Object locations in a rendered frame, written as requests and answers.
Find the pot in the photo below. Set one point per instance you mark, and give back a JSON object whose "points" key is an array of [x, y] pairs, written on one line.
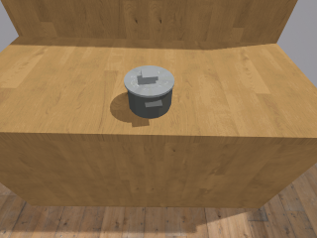
{"points": [[149, 107]]}

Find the knob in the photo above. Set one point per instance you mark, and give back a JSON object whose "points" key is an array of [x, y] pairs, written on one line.
{"points": [[149, 74]]}

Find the lid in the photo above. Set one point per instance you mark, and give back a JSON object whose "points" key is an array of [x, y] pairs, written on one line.
{"points": [[149, 89]]}

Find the table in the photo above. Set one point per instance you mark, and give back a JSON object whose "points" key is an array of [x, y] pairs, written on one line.
{"points": [[241, 126]]}

